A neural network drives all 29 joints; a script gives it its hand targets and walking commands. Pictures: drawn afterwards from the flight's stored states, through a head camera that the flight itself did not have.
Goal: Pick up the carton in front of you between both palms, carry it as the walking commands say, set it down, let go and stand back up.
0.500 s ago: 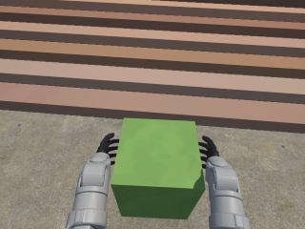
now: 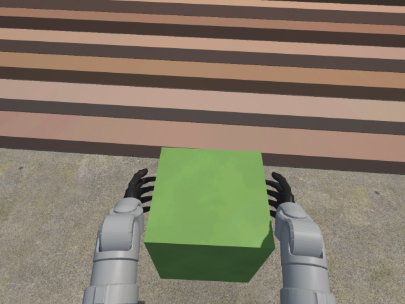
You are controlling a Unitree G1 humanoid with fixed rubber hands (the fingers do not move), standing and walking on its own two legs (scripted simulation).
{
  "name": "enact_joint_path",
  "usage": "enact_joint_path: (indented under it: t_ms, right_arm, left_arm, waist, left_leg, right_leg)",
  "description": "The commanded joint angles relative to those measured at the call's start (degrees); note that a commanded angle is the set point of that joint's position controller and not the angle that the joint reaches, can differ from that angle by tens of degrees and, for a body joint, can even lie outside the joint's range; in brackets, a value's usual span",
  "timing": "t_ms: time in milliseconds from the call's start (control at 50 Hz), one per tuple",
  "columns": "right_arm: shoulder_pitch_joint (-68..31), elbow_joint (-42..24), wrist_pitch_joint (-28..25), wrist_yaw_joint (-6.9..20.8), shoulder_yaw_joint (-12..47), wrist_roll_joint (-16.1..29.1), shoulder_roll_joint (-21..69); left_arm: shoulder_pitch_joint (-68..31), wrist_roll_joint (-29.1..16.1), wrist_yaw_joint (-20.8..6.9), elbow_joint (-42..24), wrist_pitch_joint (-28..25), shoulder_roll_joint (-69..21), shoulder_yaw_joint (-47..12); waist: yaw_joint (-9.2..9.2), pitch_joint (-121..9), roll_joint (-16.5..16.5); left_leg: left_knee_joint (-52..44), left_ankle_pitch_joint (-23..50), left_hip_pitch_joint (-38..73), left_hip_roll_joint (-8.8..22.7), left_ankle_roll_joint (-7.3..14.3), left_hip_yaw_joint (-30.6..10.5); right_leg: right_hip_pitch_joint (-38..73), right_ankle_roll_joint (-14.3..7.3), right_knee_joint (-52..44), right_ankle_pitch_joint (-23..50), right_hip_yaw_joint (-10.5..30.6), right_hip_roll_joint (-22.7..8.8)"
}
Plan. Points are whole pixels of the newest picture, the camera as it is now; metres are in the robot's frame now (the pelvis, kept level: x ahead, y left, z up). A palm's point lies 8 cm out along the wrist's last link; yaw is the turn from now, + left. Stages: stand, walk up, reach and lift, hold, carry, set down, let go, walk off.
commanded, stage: carry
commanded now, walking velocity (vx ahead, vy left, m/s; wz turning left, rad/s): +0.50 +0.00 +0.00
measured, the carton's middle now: (207, 219) +0.31 +0.00 +0.00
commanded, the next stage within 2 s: none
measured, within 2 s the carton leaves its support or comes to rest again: neither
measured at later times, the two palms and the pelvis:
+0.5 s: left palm (152, 136) +0.48 +0.15 +0.09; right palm (270, 136) +0.50 -0.15 +0.09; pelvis +0.22 -0.01 +0.01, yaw +2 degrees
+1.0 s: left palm (160, 80) +0.80 +0.18 +0.08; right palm (246, 85) +0.78 -0.12 +0.08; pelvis +0.53 +0.05 +0.02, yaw -2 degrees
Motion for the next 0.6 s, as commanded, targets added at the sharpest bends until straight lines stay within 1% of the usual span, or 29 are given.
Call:
enact_joint_path:
  t_ms: [0, 20, 40, 60, 80, 100, 120, 140, 160, 180, 200, 220, 240, 260, 280, 300, 320, 340, 360, 380, 400, 420, 440, 460, 480, 500, 520, 560, 580]
  right_arm:
    - [-31.83, -8.39, 3.70, 12.65, 40.83, 20.80, 49.21]
    - [-31.76, -9.43, 5.64, 12.31, 41.57, 21.76, 48.34]
    - [-31.46, -10.42, 7.48, 12.01, 42.24, 22.81, 48.02]
    - [-31.38, -11.60, 9.22, 11.91, 42.92, 24.07, 48.30]
    - [-31.12, -13.09, 10.92, 11.96, 43.70, 25.58, 48.81]
    - [-31.30, -14.59, 12.31, 12.13, 44.61, 27.25, 49.31]
    - [-30.69, -15.62, 13.36, 12.24, 45.15, 28.60, 50.10]
    - [-29.45, -16.66, 14.28, 12.19, 45.10, 29.26, 50.64]
    - [-27.77, -17.47, 15.19, 12.05, 44.59, 29.43, 51.01]
    - [-24.89, -17.38, 15.74, 11.77, 43.73, 28.71, 50.51]
    - [-22.22, -17.63, 16.40, 11.32, 43.43, 27.71, 50.53]
    - [-21.46, -20.01, 17.01, 10.81, 43.43, 26.93, 50.28]
    - [-22.41, -23.28, 17.59, 10.40, 44.09, 26.87, 50.34]
    - [-22.96, -24.93, 18.21, 10.24, 44.70, 27.56, 52.52]
    - [-22.17, -26.82, 18.53, 10.25, 44.91, 27.87, 52.87]
    - [-23.55, -28.72, 18.88, 10.31, 45.23, 28.40, 52.13]
    - [-23.24, -29.79, 19.31, 10.50, 45.45, 29.09, 51.18]
    - [-23.23, -31.06, 19.71, 10.80, 45.62, 29.84, 49.67]
    - [-26.51, -33.99, 20.51, 11.42, 46.20, 31.22, 47.93]
    - [-28.51, -33.11, 21.22, 11.92, 47.14, 32.34, 48.46]
    - [-27.02, -31.25, 21.38, 12.31, 46.96, 32.62, 48.63]
    - [-25.88, -30.03, 21.44, 12.50, 46.27, 32.46, 48.78]
    - [-24.21, -28.62, 21.45, 12.48, 45.60, 31.98, 49.34]
    - [-22.88, -27.54, 21.41, 12.30, 45.16, 31.29, 49.94]
    - [-21.58, -26.60, 21.29, 11.98, 44.82, 30.36, 50.36]
    - [-20.36, -25.73, 21.15, 11.58, 44.44, 29.40, 50.79]
    - [-19.03, -25.25, 20.98, 11.14, 44.16, 28.37, 50.92]
    - [-17.42, -24.79, 20.64, 10.44, 43.54, 26.49, 51.36]
    - [-16.97, -24.75, 20.53, 10.23, 43.41, 25.85, 51.43]
  left_arm:
    - [-34.51, -20.93, -12.19, -8.74, 3.26, -49.86, -41.39]
    - [-33.75, -21.68, -11.85, -9.42, 5.22, -48.87, -41.76]
    - [-32.47, -22.44, -11.55, -10.19, 7.05, -48.05, -41.98]
    - [-31.22, -23.02, -11.24, -10.91, 8.64, -47.22, -41.87]
    - [-29.34, -23.37, -10.81, -11.67, 10.07, -47.00, -42.00]
    - [-28.74, -23.69, -10.34, -13.52, 11.35, -47.12, -42.33]
    - [-28.94, -24.24, -9.99, -16.27, 12.67, -47.21, -42.76]
    - [-29.52, -25.35, -9.86, -18.56, 13.97, -48.29, -43.40]
    - [-28.77, -26.32, -9.84, -20.15, 15.09, -48.92, -43.81]
    - [-29.23, -27.50, -10.07, -22.40, 16.28, -49.36, -44.46]
    - [-28.98, -28.38, -10.51, -23.16, 17.13, -49.66, -45.09]
    - [-28.71, -28.81, -11.02, -23.80, 17.61, -50.31, -45.54]
    - [-27.98, -29.19, -11.42, -24.16, 17.89, -51.15, -45.34]
    - [-26.50, -29.30, -11.48, -24.41, 18.25, -51.21, -44.72]
    - [-23.92, -29.24, -11.44, -24.89, 18.48, -51.50, -44.68]
    - [-23.00, -29.22, -11.27, -25.38, 18.57, -52.04, -44.86]
    - [-22.61, -28.83, -10.97, -26.10, 18.60, -51.95, -44.58]
    - [-20.69, -28.23, -10.57, -26.31, 18.73, -51.28, -43.85]
    - [-19.27, -26.73, -9.89, -25.81, 18.65, -50.43, -42.57]
    - [-21.18, -25.81, -9.34, -26.71, 18.97, -50.20, -42.22]
    - [-22.18, -25.96, -8.97, -27.95, 19.53, -50.16, -42.31]
    - [-22.42, -26.06, -8.82, -28.36, 19.90, -50.23, -42.34]
    - [-22.90, -26.45, -8.88, -28.83, 20.21, -50.50, -42.78]
    - [-23.42, -27.06, -9.15, -29.16, 20.48, -50.83, -43.43]
    - [-23.45, -27.72, -9.59, -29.00, 20.71, -50.94, -43.97]
    - [-23.12, -28.33, -10.12, -28.68, 20.90, -50.95, -44.28]
    - [-22.48, -28.84, -10.66, -28.35, 20.98, -50.87, -44.47]
    - [-21.58, -29.41, -11.70, -27.57, 20.97, -50.63, -44.80]
    - [-21.16, -29.49, -12.09, -27.04, 20.91, -50.48, -44.81]
  waist:
    - [-0.48, -7.73, 2.49]
    - [-0.19, -7.03, 0.11]
    - [0.26, -6.79, -4.10]
    - [0.64, -6.85, -10.18]
    - [0.86, -5.48, -13.30]
    - [0.73, -5.02, -12.66]
    - [0.31, -6.83, -10.33]
    - [-0.14, -9.04, -7.25]
    - [-0.73, -10.69, -2.46]
    - [-1.66, -12.87, 8.40]
    - [-2.10, -12.46, 17.42]
    - [-2.43, -8.94, 16.94]
    - [-2.71, -7.23, 11.33]
    - [-2.61, -7.73, 7.82]
    - [-2.20, -8.89, 7.49]
    - [-1.04, -11.62, 8.22]
    - [-0.21, -15.98, 7.27]
    - [1.05, -19.71, 2.25]
    - [2.19, -18.27, -15.12]
    - [1.59, -15.07, -18.32]
    - [1.46, -13.18, -10.86]
    - [1.46, -12.54, -5.76]
    - [1.42, -12.19, -1.79]
    - [1.45, -10.99, -2.34]
    - [1.44, -10.56, -3.93]
    - [1.35, -10.17, -5.28]
    - [1.21, -10.13, -5.99]
    - [1.19, -7.50, -7.62]
    - [1.18, -5.96, -8.89]
  left_leg:
    - [-7.53, -19.96, -0.97, 6.85, 4.47, -5.73]
    - [-4.24, -17.35, -3.60, 5.95, 3.73, -3.26]
    - [1.50, -13.15, -7.99, 4.18, 2.53, 0.76]
    - [8.63, -8.75, -13.17, 1.56, 1.01, 6.12]
    - [7.70, -9.57, -17.36, 0.35, 0.34, 9.06]
    - [3.20, -9.06, -16.01, 0.42, 0.40, 9.80]
    - [-0.28, -7.29, -11.76, 0.22, 0.44, 10.38]
    - [-2.90, -4.89, -5.54, 0.07, 0.63, 10.73]
    - [-5.95, -1.63, 4.91, 1.47, 1.82, 7.48]
    - [-5.45, 11.55, 18.85, 7.39, 5.01, -2.14]
    - [-6.59, 31.05, 28.36, 14.69, 8.50, -11.85]
    - [-8.13, 41.44, 32.58, 18.33, 11.80, -17.20]
    - [-8.23, 42.46, 34.95, 19.68, 12.91, -16.93]
    - [-7.90, 39.89, 34.92, 19.25, 11.60, -14.12]
    - [-7.25, 36.62, 32.45, 17.90, 8.92, -9.89]
    - [-4.89, 36.64, 25.46, 14.73, 6.15, -2.47]
    - [0.67, 33.40, 14.89, 11.13, 3.52, 6.01]
    - [10.02, 23.53, 0.74, 8.03, 1.06, 11.23]
    - [24.80, 7.05, -14.13, 1.81, -1.43, 14.90]
    - [31.57, -12.12, -26.87, -0.88, 0.00, 8.95]
    - [36.99, -14.50, -30.66, 2.61, 1.69, 5.26]
    - [37.06, -12.92, -32.61, 4.70, 2.36, 4.08]
    - [32.86, -9.28, -33.16, 5.75, 2.53, 3.97]
    - [27.61, -6.73, -32.41, 5.74, 2.25, 5.35]
    - [23.88, -4.96, -31.00, 4.52, 1.64, 7.21]
    - [21.20, -3.01, -29.98, 3.47, 1.26, 8.72]
    - [17.78, -0.43, -27.87, 2.89, 1.15, 9.64]
    - [8.43, 4.14, -22.81, 1.30, 1.12, 13.00]
    - [4.32, 6.92, -18.98, 0.07, 1.34, 15.00]
  right_leg:
    - [-3.15, -2.06, -5.42, -12.78, 1.09, -3.67]
    - [-1.38, -2.86, -7.51, -13.00, 3.31, -5.41]
    - [2.61, -4.27, -10.53, -12.94, 7.34, -8.15]
    - [7.80, -6.42, -13.76, -10.12, 13.21, -11.70]
    - [11.36, -8.56, -13.84, -3.40, 16.24, -14.19]
    - [11.37, -9.25, -12.11, 4.35, 15.40, -14.29]
    - [11.11, -8.20, -9.25, 10.00, 11.03, -12.79]
    - [9.54, -6.34, -4.47, 14.90, 5.16, -10.45]
    - [2.82, -3.75, 4.01, 21.62, -1.94, -7.08]
    - [-10.06, -0.56, 16.00, 23.66, -8.40, -3.89]
    - [-23.80, 1.42, 21.59, 6.12, -12.21, -0.93]
    - [-33.23, 1.01, 20.60, -12.73, -10.82, 0.78]
    - [-36.19, 0.32, 16.60, -19.04, -9.53, -0.36]
    - [-34.22, -0.49, 9.93, -17.28, -9.33, -0.81]
    - [-28.04, -0.89, 2.64, -9.92, -10.24, -0.49]
    - [-14.39, -1.23, -4.83, -0.41, -13.11, 1.62]
    - [5.69, -1.62, -11.10, 8.74, -15.28, 3.64]
    - [25.18, -2.81, -10.95, 8.14, -9.90, -0.80]
    - [29.87, -6.98, -17.24, 12.39, 16.60, -15.76]
    - [36.18, -14.00, -16.32, 28.96, 25.66, -21.81]
    - [35.73, -15.65, -13.87, 35.66, 22.18, -23.15]
    - [35.50, -14.32, -13.33, 35.99, 18.21, -21.91]
    - [35.01, -11.88, -14.73, 31.95, 14.64, -20.58]
    - [34.08, -9.61, -16.13, 32.96, 10.32, -18.79]
    - [33.16, -8.61, -16.93, 35.03, 7.07, -17.36]
    - [32.67, -8.06, -16.87, 37.83, 4.34, -16.17]
    - [31.13, -7.93, -16.85, 38.04, 1.53, -15.27]
    - [25.43, -7.18, -17.80, 37.85, -4.21, -12.56]
    - [22.11, -6.51, -17.92, 39.24, -6.60, -11.50]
